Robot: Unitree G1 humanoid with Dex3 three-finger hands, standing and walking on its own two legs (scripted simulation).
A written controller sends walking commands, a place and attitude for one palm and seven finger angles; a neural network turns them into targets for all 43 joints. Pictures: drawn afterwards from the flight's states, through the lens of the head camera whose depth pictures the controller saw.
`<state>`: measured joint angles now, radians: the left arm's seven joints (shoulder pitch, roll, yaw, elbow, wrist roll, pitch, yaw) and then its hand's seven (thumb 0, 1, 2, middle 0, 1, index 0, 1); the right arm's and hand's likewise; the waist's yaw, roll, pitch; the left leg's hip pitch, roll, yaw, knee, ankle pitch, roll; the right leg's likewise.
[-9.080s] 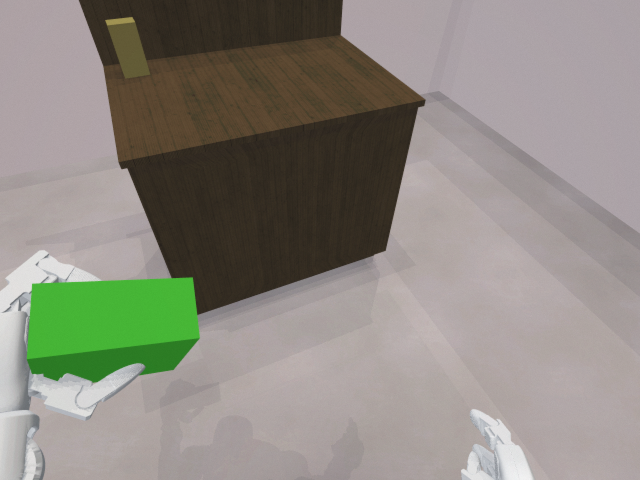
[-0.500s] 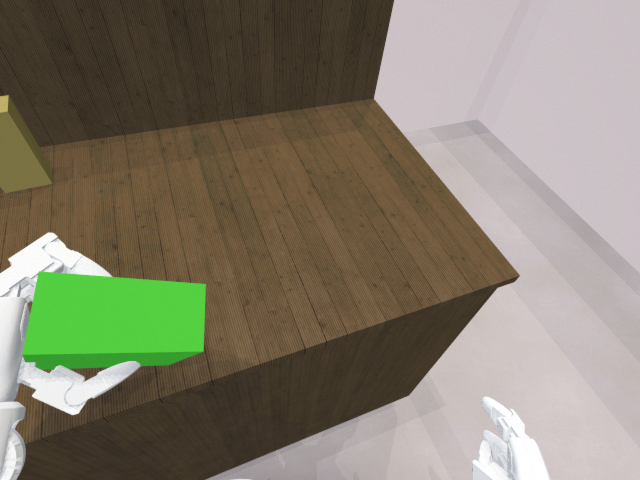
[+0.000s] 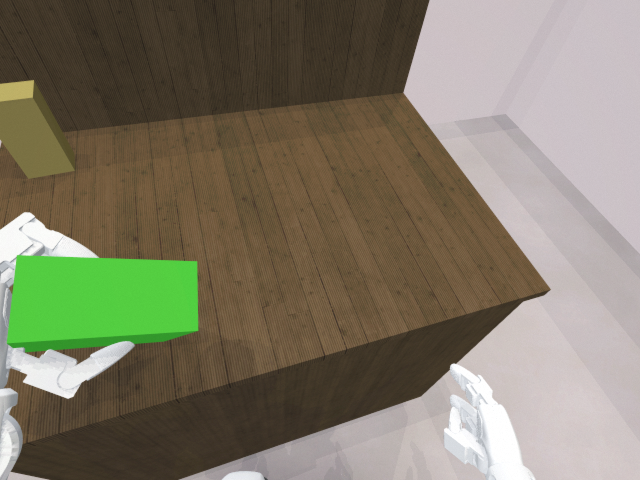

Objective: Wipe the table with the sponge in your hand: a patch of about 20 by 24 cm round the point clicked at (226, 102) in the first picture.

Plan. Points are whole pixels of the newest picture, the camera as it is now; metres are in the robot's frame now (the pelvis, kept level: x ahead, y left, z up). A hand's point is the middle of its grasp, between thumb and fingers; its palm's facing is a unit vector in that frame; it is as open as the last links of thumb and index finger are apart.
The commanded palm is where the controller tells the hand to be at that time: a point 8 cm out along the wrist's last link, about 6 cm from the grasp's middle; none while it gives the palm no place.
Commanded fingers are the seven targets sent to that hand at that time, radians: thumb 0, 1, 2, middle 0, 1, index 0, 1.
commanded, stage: look again from close up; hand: left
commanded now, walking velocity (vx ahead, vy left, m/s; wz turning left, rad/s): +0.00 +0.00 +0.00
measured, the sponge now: (132, 307) +0.24 +0.21 +0.13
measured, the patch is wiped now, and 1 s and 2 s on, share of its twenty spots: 0.00 0.00 0.00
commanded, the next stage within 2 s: shuffle to correct the standing spot in 0.12 s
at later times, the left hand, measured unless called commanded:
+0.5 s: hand (114, 281) +0.25 +0.22 +0.16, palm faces +0.33 -0.85 -0.41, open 10.3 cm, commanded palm +0.18 +0.25 +0.18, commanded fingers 0.00 0.10 1.30 -1.20 -1.60 -1.20 -1.60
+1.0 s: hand (174, 284) +0.26 +0.17 +0.15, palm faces +0.26 -0.86 -0.45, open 10.3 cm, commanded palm +0.19 +0.22 +0.18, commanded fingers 0.00 0.10 1.30 -1.20 -1.60 -1.20 -1.60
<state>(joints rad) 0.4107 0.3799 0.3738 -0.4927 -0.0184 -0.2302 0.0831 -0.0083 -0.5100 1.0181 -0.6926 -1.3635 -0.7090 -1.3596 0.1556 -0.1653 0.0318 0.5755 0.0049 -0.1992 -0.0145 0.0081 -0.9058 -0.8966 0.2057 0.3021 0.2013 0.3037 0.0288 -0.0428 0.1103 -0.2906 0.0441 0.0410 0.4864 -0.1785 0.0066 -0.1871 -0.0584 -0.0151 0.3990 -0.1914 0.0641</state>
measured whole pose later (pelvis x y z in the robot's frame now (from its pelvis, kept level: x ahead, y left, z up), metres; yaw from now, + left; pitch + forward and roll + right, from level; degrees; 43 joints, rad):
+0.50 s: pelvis +0.02 -0.02 +0.00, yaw -1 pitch +0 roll -1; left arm 0.43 0.39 0.39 -0.52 -0.05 -0.19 0.09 -0.01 -0.51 1.02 -0.69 -1.36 -0.71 -1.36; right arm 0.18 -0.16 0.01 0.56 0.02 -0.14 -0.01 0.01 -0.91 -0.90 0.20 0.30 0.20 0.30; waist 0.02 -0.04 0.10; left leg -0.28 0.08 0.04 0.49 -0.21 -0.03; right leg -0.20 -0.03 -0.02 0.43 -0.24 0.04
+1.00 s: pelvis +0.03 -0.06 -0.01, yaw -1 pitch +0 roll -2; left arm 0.50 0.42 0.40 -0.58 -0.08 -0.15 0.07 -0.01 -0.51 1.02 -0.69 -1.36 -0.71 -1.36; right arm 0.19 -0.21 -0.03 0.55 0.02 -0.09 -0.04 0.01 -0.91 -0.90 0.20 0.30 0.20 0.30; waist -0.01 -0.01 0.09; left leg -0.32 0.14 0.01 0.58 -0.26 -0.08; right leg -0.24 0.04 -0.04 0.54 -0.31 -0.02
